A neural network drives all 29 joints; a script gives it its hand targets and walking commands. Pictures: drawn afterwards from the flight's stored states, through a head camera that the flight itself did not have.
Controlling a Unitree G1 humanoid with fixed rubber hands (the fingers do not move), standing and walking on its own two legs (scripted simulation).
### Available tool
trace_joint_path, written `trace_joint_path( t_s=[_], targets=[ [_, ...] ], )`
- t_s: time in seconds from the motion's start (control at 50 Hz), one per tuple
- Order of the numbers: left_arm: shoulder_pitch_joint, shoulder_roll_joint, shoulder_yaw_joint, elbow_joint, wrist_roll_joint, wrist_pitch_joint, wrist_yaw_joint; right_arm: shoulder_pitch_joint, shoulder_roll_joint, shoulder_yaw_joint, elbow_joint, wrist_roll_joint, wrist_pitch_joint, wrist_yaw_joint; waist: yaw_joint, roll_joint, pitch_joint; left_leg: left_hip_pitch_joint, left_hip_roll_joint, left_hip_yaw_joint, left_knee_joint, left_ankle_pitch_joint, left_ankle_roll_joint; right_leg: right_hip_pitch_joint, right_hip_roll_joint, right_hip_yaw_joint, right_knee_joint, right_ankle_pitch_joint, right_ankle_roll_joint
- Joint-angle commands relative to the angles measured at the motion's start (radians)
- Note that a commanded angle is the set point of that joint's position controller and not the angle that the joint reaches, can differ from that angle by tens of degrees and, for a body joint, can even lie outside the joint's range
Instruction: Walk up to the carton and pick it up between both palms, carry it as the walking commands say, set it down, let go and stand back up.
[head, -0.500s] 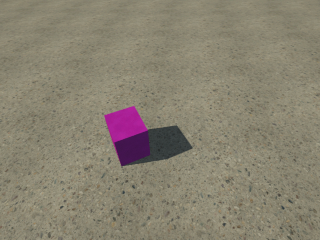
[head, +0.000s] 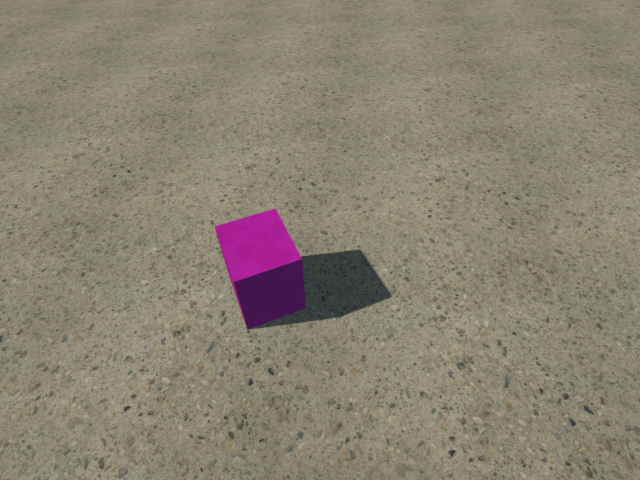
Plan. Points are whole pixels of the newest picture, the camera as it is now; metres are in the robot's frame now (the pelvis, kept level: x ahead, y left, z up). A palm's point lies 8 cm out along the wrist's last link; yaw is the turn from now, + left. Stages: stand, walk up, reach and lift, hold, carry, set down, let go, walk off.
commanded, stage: walk up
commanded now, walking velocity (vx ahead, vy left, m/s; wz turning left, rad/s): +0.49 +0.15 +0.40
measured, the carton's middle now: (261, 268) +0.96 +0.22 -0.64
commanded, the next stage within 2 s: none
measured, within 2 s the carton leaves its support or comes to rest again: neither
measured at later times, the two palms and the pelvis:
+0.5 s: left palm out of the picture +0.18 +0.36 -0.15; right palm (434, 450) +0.21 -0.14 -0.13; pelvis +0.15 +0.11 -0.01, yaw +8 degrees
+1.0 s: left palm (135, 377) +0.33 +0.31 -0.13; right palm (403, 292) +0.49 -0.15 -0.15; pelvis +0.37 +0.08 -0.01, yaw +10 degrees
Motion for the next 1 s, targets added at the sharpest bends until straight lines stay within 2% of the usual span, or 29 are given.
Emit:
trace_joint_path(
  t_s=[0.0,0.08,0.12,0.16,0.18,0.2,0.22,0.24,0.26,0.28,0.3,0.32,0.36,0.42,0.46,0.52,0.56,0.6,0.62,0.64,0.66,0.68,0.7,0.74,0.78,0.82,0.86,0.92,0.98],
  targets=[
    [0.255,0.183,0.067,0.008,0.012,-0.038,0.058,-0.139,-0.031,-0.019,-0.161,-0.017,-0.01,0.052,0.105,-0.086,0.016,-0.532,0.102,-0.046,0.51,-0.044,-0.036,0.282,-0.425,0.38,-0.274,-0.22,-0.126],
    [0.076,0.167,0.076,-0.057,0.012,-0.056,0.027,-0.012,-0.013,-0.007,-0.143,-0.004,-0.019,0.07,0.015,-0.232,-0.005,-0.296,0.101,0.03,0.349,0.001,-0.031,0.09,-0.333,0.13,-0.286,-0.205,-0.079],
    [0.044,0.15,0.077,-0.069,0.018,-0.059,0.01,0.007,-0.005,-0.004,-0.142,0.0,-0.019,0.071,-0.011,-0.25,0.018,-0.156,0.096,0.074,0.231,0.018,-0.032,0.0,-0.29,0.028,-0.251,-0.139,-0.056],
    [0.103,0.125,0.068,-0.053,0.026,-0.058,-0.007,-0.001,0.022,0.002,-0.133,-0.002,-0.024,0.065,-0.014,-0.225,0.053,-0.076,0.056,0.158,0.141,0.055,-0.032,-0.06,-0.267,-0.024,-0.208,-0.11,-0.058],
    [0.125,0.111,0.061,-0.046,0.022,-0.055,-0.014,0.036,0.022,-0.003,-0.125,-0.008,-0.027,0.06,-0.038,-0.22,0.046,0.022,0.045,0.203,0.107,0.094,-0.032,-0.121,-0.236,-0.077,-0.169,-0.143,-0.055],
    [0.15,0.081,0.05,-0.037,0.018,-0.051,-0.015,0.156,-0.03,-0.031,-0.085,-0.016,-0.037,0.045,-0.081,-0.093,-0.01,0.214,0.036,0.184,0.079,0.063,-0.011,-0.203,-0.161,-0.144,0.053,-0.156,-0.054],
    [0.152,0.036,0.035,-0.063,0.018,-0.053,-0.019,0.29,-0.12,-0.074,-0.046,-0.022,-0.052,0.028,-0.146,0.217,-0.038,0.332,0.169,-0.034,-0.054,-0.09,0.043,-0.354,-0.102,-0.174,0.385,-0.212,-0.035],
    [0.106,-0.015,0.018,-0.134,0.018,-0.054,-0.025,0.375,-0.232,-0.104,-0.047,-0.032,-0.066,0.01,-0.161,0.475,-0.035,0.313,0.436,-0.562,-0.306,-0.377,0.115,-0.571,-0.025,-0.078,0.719,-0.339,-0.003],
    [0.103,0.005,0.026,-0.128,0.02,-0.044,-0.024,0.303,-0.236,-0.104,-0.063,-0.027,-0.067,0.003,-0.099,0.298,0.007,0.236,0.482,-0.634,-0.346,-0.454,0.142,-0.577,-0.082,0.047,0.839,-0.249,0.001],
    [0.1,-0.003,0.021,-0.131,0.021,-0.042,-0.029,0.241,-0.197,-0.097,-0.083,-0.025,-0.074,0.0,-0.07,0.241,0.08,0.196,0.484,-0.568,-0.353,-0.39,0.144,-0.641,-0.123,0.064,0.877,-0.15,0.003],
    [0.07,-0.006,0.023,-0.129,0.013,-0.042,-0.031,0.217,-0.129,-0.094,-0.084,-0.019,-0.082,-0.005,-0.07,0.14,0.122,0.178,0.424,-0.429,-0.33,-0.302,0.146,-0.605,-0.162,0.057,0.814,-0.066,-0.013],
    [0.079,-0.016,0.017,-0.113,0.006,-0.038,-0.028,0.184,-0.076,-0.078,-0.099,-0.019,-0.091,-0.007,-0.06,0.11,0.128,0.158,0.394,-0.308,-0.307,-0.181,0.107,-0.587,-0.184,0.057,0.777,0.013,-0.02],
    [0.121,-0.032,0.014,-0.09,0.001,-0.03,-0.033,0.161,-0.04,-0.058,-0.114,-0.013,-0.098,-0.001,-0.033,0.157,0.102,0.11,0.349,-0.182,-0.263,-0.013,0.082,-0.503,-0.185,0.064,0.74,0.076,-0.005],
    [0.075,-0.054,0.021,-0.102,0.01,-0.021,-0.042,0.219,-0.001,-0.048,-0.093,-0.012,-0.11,-0.002,-0.027,0.131,0.126,0.052,0.341,-0.124,-0.265,0.2,0.11,-0.451,-0.168,0.02,0.639,0.107,0.023],
    [0.03,-0.066,0.017,-0.128,0.008,-0.013,-0.049,0.224,0.003,-0.049,-0.087,-0.015,-0.109,-0.004,-0.024,0.143,0.151,0.006,0.321,-0.071,-0.289,0.274,0.115,-0.411,-0.147,-0.015,0.509,0.136,0.045],
    [-0.029,-0.07,0.0,-0.152,0.002,-0.01,-0.058,0.179,-0.005,-0.066,-0.105,-0.014,-0.1,-0.005,-0.012,0.131,0.173,-0.045,0.247,0.047,-0.305,0.261,0.101,-0.299,-0.098,-0.09,0.281,0.206,0.057],
    [-0.035,-0.056,0.003,-0.154,0.0,-0.013,-0.058,0.198,-0.031,-0.078,-0.1,-0.013,-0.096,-0.008,-0.012,0.144,0.136,0.008,0.261,0.06,-0.247,0.374,0.1,-0.258,-0.072,-0.111,0.211,0.211,0.047],
    [0.023,-0.039,0.013,-0.13,0.0,-0.02,-0.05,0.215,-0.052,-0.077,-0.084,-0.011,-0.092,-0.014,0.016,0.113,0.064,0.034,0.274,0.074,-0.102,0.586,0.085,-0.158,-0.033,-0.13,0.156,0.177,0.021],
    [0.092,-0.016,0.018,-0.103,0.002,-0.028,-0.042,0.218,-0.056,-0.075,-0.086,-0.01,-0.091,-0.016,0.042,0.059,-0.021,0.062,0.258,0.114,0.034,0.67,0.067,-0.061,-0.023,-0.123,0.106,0.191,-0.006],
    [0.199,0.008,0.032,-0.063,0.009,-0.042,-0.028,0.263,-0.025,-0.06,-0.077,-0.009,-0.092,-0.02,0.069,-0.039,-0.12,0.025,0.218,0.123,0.219,0.684,0.044,0.113,-0.029,-0.101,0.078,0.196,-0.037],
    [0.347,0.084,0.06,-0.03,0.021,-0.055,-0.015,0.274,0.025,-0.032,-0.088,-0.003,-0.094,-0.019,0.111,-0.233,-0.228,-0.139,0.131,0.137,0.487,0.434,0.006,0.304,-0.218,0.132,0.01,0.281,-0.075],
    [0.434,0.128,0.069,-0.022,0.018,-0.057,0.001,0.263,0.092,-0.004,-0.104,0.005,-0.085,-0.023,0.118,-0.38,-0.292,-0.323,0.0,0.095,0.703,-0.198,-0.002,0.447,-0.433,0.415,-0.106,0.401,-0.15],
    [0.406,0.121,0.062,-0.023,0.015,-0.05,0.007,0.259,0.092,-0.016,-0.102,0.006,-0.072,-0.029,0.081,-0.261,-0.272,-0.332,0.05,0.015,0.831,-0.268,0.011,0.397,-0.446,0.408,-0.086,0.426,-0.178],
    [0.266,0.037,0.049,-0.054,0.007,-0.057,0.01,0.232,0.073,-0.029,-0.094,0.005,-0.068,-0.026,0.039,-0.116,-0.195,-0.34,0.103,-0.033,0.846,-0.126,0.014,0.28,-0.376,0.259,-0.084,0.446,-0.165],
    [0.212,0.005,0.032,-0.095,0.0,-0.08,0.013,0.276,0.084,-0.019,-0.044,0.001,-0.049,-0.031,0.008,-0.007,-0.176,-0.308,0.118,-0.027,0.781,-0.082,-0.001,0.202,-0.385,0.212,-0.074,0.708,-0.119],
    [0.201,-0.015,0.015,-0.083,0.0,-0.085,0.015,0.254,0.109,-0.016,-0.045,-0.005,-0.026,-0.022,-0.013,-0.054,-0.127,-0.224,0.108,0.005,0.736,-0.052,0.001,0.051,-0.352,0.129,-0.086,0.791,-0.125],
    [0.216,-0.025,0.017,-0.062,0.005,-0.086,0.017,0.206,0.123,-0.013,-0.069,-0.011,-0.013,-0.02,-0.003,-0.1,-0.094,-0.22,0.107,0.024,0.675,-0.028,-0.003,0.018,-0.329,0.109,-0.112,0.7,-0.15],
    [0.204,-0.027,0.019,-0.057,0.016,-0.076,0.014,0.11,0.111,-0.02,-0.096,-0.017,0.007,-0.006,0.002,-0.159,0.011,-0.235,0.122,0.047,0.535,0.033,-0.023,-0.089,-0.297,0.076,-0.203,0.365,-0.151],
    [0.232,-0.011,0.025,-0.047,0.015,-0.071,0.013,0.039,0.107,-0.013,-0.1,-0.013,0.011,0.004,0.02,-0.145,0.075,-0.26,0.127,0.066,0.399,0.069,-0.031,-0.08,-0.295,0.091,-0.27,0.095,-0.15]
  ],
)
